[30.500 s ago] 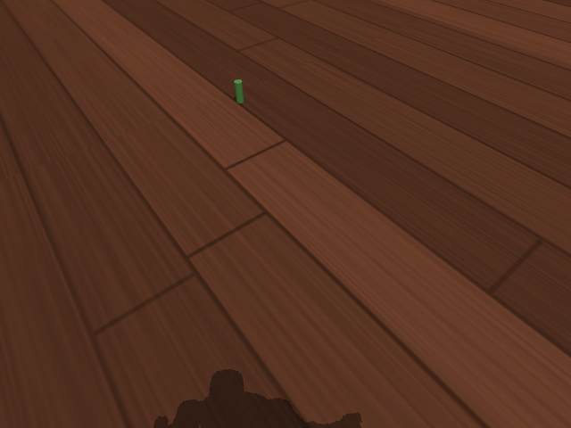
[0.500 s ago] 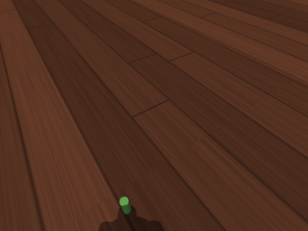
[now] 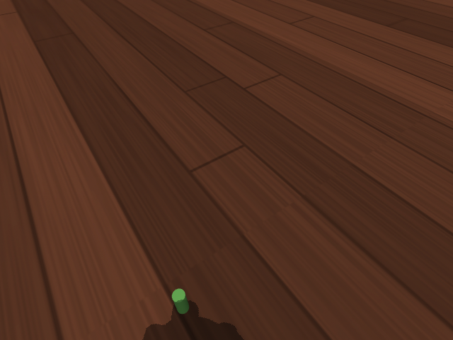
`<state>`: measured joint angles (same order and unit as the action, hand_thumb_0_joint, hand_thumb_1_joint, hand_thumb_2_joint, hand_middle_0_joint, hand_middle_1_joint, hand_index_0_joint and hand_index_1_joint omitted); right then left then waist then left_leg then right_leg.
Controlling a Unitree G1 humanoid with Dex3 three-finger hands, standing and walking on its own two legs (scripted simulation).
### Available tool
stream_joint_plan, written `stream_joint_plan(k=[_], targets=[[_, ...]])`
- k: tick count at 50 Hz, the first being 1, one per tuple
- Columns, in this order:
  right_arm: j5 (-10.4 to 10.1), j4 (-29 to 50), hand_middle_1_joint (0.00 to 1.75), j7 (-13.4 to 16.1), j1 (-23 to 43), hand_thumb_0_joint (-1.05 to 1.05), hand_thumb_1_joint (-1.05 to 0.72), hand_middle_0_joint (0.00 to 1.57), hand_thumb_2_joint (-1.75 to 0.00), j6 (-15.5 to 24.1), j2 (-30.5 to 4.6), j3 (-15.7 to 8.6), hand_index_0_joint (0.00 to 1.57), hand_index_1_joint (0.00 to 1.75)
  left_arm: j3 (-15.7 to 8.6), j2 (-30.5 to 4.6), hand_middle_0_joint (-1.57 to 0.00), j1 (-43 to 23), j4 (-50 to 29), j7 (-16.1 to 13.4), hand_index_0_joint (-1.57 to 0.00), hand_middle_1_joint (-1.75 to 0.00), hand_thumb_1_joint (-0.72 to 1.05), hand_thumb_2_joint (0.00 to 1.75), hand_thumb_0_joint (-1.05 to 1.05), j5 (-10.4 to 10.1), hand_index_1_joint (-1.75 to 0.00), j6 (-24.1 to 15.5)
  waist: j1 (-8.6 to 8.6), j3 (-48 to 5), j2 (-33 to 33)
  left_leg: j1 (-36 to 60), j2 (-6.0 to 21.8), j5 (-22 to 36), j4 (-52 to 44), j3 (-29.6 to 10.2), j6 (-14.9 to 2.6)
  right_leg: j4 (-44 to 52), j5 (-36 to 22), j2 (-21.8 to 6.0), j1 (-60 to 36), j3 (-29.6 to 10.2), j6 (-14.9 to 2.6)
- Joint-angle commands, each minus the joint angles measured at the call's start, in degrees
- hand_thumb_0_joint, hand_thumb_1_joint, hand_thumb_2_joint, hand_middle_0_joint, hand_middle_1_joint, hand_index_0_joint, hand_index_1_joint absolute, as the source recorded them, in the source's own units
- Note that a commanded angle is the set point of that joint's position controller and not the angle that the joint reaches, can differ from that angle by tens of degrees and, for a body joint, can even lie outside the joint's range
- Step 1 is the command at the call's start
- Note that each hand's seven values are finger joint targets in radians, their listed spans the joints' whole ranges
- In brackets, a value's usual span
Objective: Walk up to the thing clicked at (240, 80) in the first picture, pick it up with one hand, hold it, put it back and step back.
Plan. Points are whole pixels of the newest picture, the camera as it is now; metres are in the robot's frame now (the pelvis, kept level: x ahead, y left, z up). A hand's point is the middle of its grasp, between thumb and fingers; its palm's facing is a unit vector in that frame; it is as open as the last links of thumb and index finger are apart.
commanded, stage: stand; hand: left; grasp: from the side
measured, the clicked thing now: (180, 301) +0.43 +0.20 -0.71
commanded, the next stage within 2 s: step back in 1.00 s
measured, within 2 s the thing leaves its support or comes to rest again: neither
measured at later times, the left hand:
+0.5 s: hand out of the picture +0.09 +0.25 -0.15, palm faces -0.01 -0.94 -0.35, open 7.4 cm
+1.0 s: hand out of the picture +0.09 +0.24 -0.16, palm faces -0.01 -0.94 -0.34, open 7.4 cm
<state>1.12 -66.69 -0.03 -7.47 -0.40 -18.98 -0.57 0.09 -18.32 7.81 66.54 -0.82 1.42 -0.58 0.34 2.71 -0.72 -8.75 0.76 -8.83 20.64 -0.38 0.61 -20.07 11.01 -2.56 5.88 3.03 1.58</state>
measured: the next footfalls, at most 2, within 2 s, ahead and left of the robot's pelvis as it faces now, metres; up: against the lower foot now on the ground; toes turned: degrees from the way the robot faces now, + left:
right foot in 1.72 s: -0.09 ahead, -0.09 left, +0.00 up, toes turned -1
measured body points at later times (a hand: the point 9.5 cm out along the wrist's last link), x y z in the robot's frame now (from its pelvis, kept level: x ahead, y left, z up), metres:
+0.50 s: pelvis +0.02 +0.00 +0.00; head +0.02 -0.01 +0.45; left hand +0.09 +0.29 -0.13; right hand +0.09 -0.30 -0.14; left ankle +0.03 +0.13 -0.75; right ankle +0.00 -0.13 -0.75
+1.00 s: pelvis +0.02 -0.01 +0.00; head +0.02 -0.01 +0.45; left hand +0.09 +0.29 -0.13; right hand +0.09 -0.30 -0.14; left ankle +0.03 +0.13 -0.75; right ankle +0.00 -0.13 -0.75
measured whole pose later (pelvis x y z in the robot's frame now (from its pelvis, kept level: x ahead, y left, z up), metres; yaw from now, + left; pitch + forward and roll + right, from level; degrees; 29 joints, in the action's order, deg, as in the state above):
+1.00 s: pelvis +0.02 -0.01 +0.00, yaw +0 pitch -2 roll +0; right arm 0.9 -66.4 0.0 -5.9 0.3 -19.5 0.1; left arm -0.4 -18.7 6.7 66.1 -0.3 0.9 -0.6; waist 0.2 2.3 -0.7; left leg -6.6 1.3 -9.0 17.8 -0.5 1.4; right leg -17.9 11.5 -2.0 4.0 3.2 1.0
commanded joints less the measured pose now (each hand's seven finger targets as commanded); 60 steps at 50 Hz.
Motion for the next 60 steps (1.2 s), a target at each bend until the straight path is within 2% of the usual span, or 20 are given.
stream_joint_plan(k=[1,8,12,14,16,24,28,31,42,46,49,50,51,53,54,55,57,58,59,60], targets=[[0.0,3.2,0.3,0.7,2.6,0.0,-0.9,0.2,-0.9,1.4,-11.0,-1.9,0.2,0.3,-2.3,-12.3,-0.2,-2.2,-3.0,-0.6,-0.2,-0.3,0.9,0.9,0.0,-0.1,-0.3,-1.3,-0.11,-2.0,0.7,-0.1,5.6,0.8,-4.4,-5.4,-1.57,5.1,0.6,-5.5,1.2,-5.6,-2.06],[-0.1,2.8,0.3,0.9,2.3,0.0,-0.9,0.2,-0.9,1.7,-11.5,-1.6,0.2,0.3,-2.3,-12.3,-0.2,-2.6,-3.0,-0.4,-0.2,-0.3,0.9,0.9,0.0,-0.3,-0.3,-1.2,-0.16,-2.6,0.4,0.4,5.8,2.1,-5.1,-5.2,-1.51,4.4,-2.4,-5.3,0.3,-5.1,-1.97],[-0.2,2.6,0.3,1.0,2.4,0.0,-0.9,0.2,-0.9,2.0,-11.8,-1.5,0.2,0.3,-2.3,-11.9,-0.2,-2.7,-2.8,-0.4,-0.2,-0.3,0.9,0.9,0.0,-0.6,-0.3,-1.2,0.18,-4.3,0.5,1.8,6.2,9.0,-4.6,-5.1,-1.61,3.9,-7.3,-5.6,-1.6,-4.8,-1.88],[-0.2,2.6,0.3,1.1,2.5,0.0,-0.9,0.2,-0.9,2.0,-11.5,-1.5,0.2,0.3,-2.4,-12.3,-0.2,-3.0,-2.9,-0.4,-0.2,-0.3,0.9,0.9,0.0,-0.6,-0.3,-1.2,0.11,-4.1,1.3,1.8,6.1,8.5,-4.6,-4.9,-1.59,3.9,-7.0,-5.6,-1.6,-4.7,-1.88],[-0.2,2.8,0.3,1.1,2.8,0.0,-0.9,0.2,-0.9,2.1,-11.7,-1.5,0.2,0.3,-2.3,-12.0,-0.2,-3.0,-2.9,-0.5,-0.2,-0.3,0.9,0.9,0.0,-0.6,-0.3,-1.2,0.13,-4.5,1.2,2.7,6.4,11.2,-4.3,-4.9,-1.68,3.9,-8.9,-5.7,-1.6,-4.5,-1.73],[-0.1,2.8,0.3,1.2,3.3,0.0,-0.9,0.2,-0.9,2.1,-11.9,-1.6,0.2,0.3,-2.6,-12.1,-0.2,-3.5,-2.9,-0.3,-0.2,-0.3,0.9,0.9,0.0,-0.5,-0.3,-1.0,-0.04,-3.5,1.1,2.4,6.3,8.3,-5.1,-4.6,-1.25,4.5,-6.7,-5.6,-1.0,-4.6,-1.82],[-0.3,2.9,0.3,1.0,3.6,0.0,-0.9,0.2,-0.9,2.3,-11.6,-1.6,0.2,0.3,-2.6,-12.3,-0.2,-3.5,-3.1,-0.3,-0.2,-0.3,0.9,0.9,0.0,-0.7,-0.3,-1.2,0.09,-4.2,1.5,3.7,6.7,12.3,-4.7,-4.7,-1.19,4.3,-9.7,-5.8,-1.4,-4.5,-1.79],[-0.4,2.9,0.3,1.0,3.6,0.0,-0.9,0.2,-0.9,2.1,-11.8,-1.6,0.2,0.3,-2.7,-12.6,-0.2,-3.8,-3.2,-0.3,-0.2,-0.3,0.9,0.9,0.0,-0.7,-0.3,-1.2,-0.22,-3.3,1.2,2.8,6.4,9.1,-5.4,-4.7,-1.16,4.9,-7.8,-5.8,-1.1,-4.7,-1.76],[-0.4,3.5,0.3,1.0,4.2,0.0,-0.9,0.2,-0.9,2.0,-11.9,-1.6,0.2,0.3,-2.8,-12.7,-0.2,-3.5,-3.4,-0.4,-0.2,-0.3,0.9,0.9,0.0,-0.6,-0.3,-1.3,-0.14,-4.4,1.4,3.6,6.7,11.1,-4.6,-4.6,-1.38,4.9,-10.0,-5.9,-1.9,-4.3,-1.82],[-0.4,3.2,0.3,0.8,3.8,0.0,-0.9,0.2,-0.9,2.0,-11.8,-1.4,0.2,0.3,-2.7,-12.6,-0.2,-3.3,-3.4,0.0,-0.2,-0.3,0.9,0.9,0.0,-0.6,-0.3,-1.2,-0.34,-2.2,0.2,2.6,6.3,5.8,-5.8,-4.8,-0.89,5.8,-4.8,-5.5,-0.2,-4.5,-2.04],[-0.4,3.2,0.3,0.7,3.6,0.0,-0.9,0.2,-0.9,1.9,-12.1,-1.5,0.2,0.3,-2.7,-12.5,-0.2,-3.4,-3.7,0.0,-0.2,-0.3,0.9,0.9,0.0,-0.6,-0.3,-1.2,-0.36,-2.2,0.8,1.8,6.3,4.9,-6.1,-5.0,-0.94,6.2,-3.6,-5.4,-0.2,-4.5,-1.92],[-0.6,5.6,0.3,0.3,5.4,0.0,-0.9,0.2,-0.9,0.9,-14.9,-2.8,0.2,0.3,-5.9,-17.2,-0.2,-3.0,-5.3,-0.1,-0.2,-0.3,0.9,0.9,0.0,-1.8,-0.3,-0.7,-0.06,4.2,1.8,-3.0,5.1,14.4,1.3,-5.2,-3.19,1.0,-14.2,-5.1,3.4,-5.9,-2.8],[-1.0,6.5,0.3,0.4,4.5,0.0,-0.9,0.2,-0.9,0.5,-13.6,-2.8,0.2,0.3,-6.2,-17.1,-0.2,-1.9,-5.7,-0.4,-0.2,-0.3,0.9,0.9,0.0,-2.0,-0.3,-0.4,-0.47,2.1,1.9,-3.5,4.6,16.7,4.1,-4.0,-3.21,-0.1,-17.8,-5.6,2.1,-5.5,-3.82],[-1.5,8.4,0.3,0.2,2.8,0.0,-0.9,0.2,-0.9,0.1,-13.3,-3.3,0.2,0.3,-6.8,-17.0,-0.2,-1.6,-8.2,-0.5,-0.2,-0.3,0.9,0.9,0.0,-1.9,-0.3,-0.2,-0.8,-3.9,3.1,-2.1,2.6,16.3,10.9,-2.4,-3.61,-1.6,-22.2,-8.0,0.5,-7.3,-6.96],[-1.4,9.0,0.3,0.2,1.5,0.0,-0.9,0.2,-0.9,-0.4,-12.7,-3.6,0.2,0.3,-7.1,-17.2,-0.2,-3.0,-9.6,-0.4,-0.2,-0.3,0.9,0.9,0.0,-1.7,-0.3,0.1,-1.24,-5.2,5.1,-2.6,0.9,11.9,14.7,-1.0,-3.3,-1.2,-22.1,-10.2,1.5,-8.9,-9.05],[-1.4,9.9,0.3,0.1,1.1,0.0,-0.9,0.2,-0.9,-0.8,-12.3,-4.0,0.2,0.3,-7.3,-17.3,-0.2,-4.5,-11.2,-0.4,-0.2,-0.3,0.9,0.9,0.0,-1.4,-0.3,0.3,-1.49,-6.0,7.0,-3.3,-0.9,3.9,19.1,-0.5,-2.96,-0.9,-22.4,-12.6,2.5,-10.3,-11.27],[-1.0,11.4,0.3,-0.2,-1.3,0.0,-0.9,0.2,-0.9,-2.0,-12.9,-4.7,0.2,0.3,-7.6,-18.0,-0.2,-8.0,-14.6,-0.6,-0.2,-0.3,0.9,0.9,0.0,-0.2,-0.3,0.7,-1.98,-5.3,11.7,-5.2,-2.7,-17.4,30.0,-2.1,-4.09,-1.3,-21.3,-18.2,8.1,-14.1,-15.57],[-1.1,12.0,0.3,-0.3,-2.4,0.0,-0.9,0.2,-0.9,-2.4,-12.8,-4.8,0.2,0.3,-7.6,-18.4,-0.2,-9.0,-15.6,-0.6,-0.2,-0.3,0.9,0.9,0.0,0.2,-0.3,0.8,-2.41,-4.2,12.1,-6.5,-1.9,-21.0,32.2,-3.8,-4.28,-2.6,-21.7,-19.2,9.6,-14.0,-16.42],[-1.3,12.8,0.3,-0.5,-3.8,0.0,-0.9,0.2,-0.9,-2.5,-13.0,-5.0,0.2,0.3,-7.5,-18.2,-0.2,-10.7,-16.7,-0.8,-0.2,-0.3,0.9,0.9,0.0,0.3,-0.3,0.8,-3.53,-3.6,12.9,-7.8,-0.8,-20.5,31.8,-5.0,-4.79,-4.0,-22.2,-18.6,9.7,-13.0,-15.58],[-1.4,13.0,0.3,-0.5,-4.4,0.0,-0.9,0.2,-0.9,-2.3,-13.1,-5.2,0.2,0.3,-7.3,-17.6,-0.2,-11.0,-17.3,-0.8,-0.2,-0.3,0.9,0.9,0.0,0.3,-0.3,0.9,-3.37,-3.1,12.2,-8.1,-0.9,-18.1,29.2,-4.0,-4.59,-6.2,-22.1,-16.8,9.6,-11.3,-14.26]])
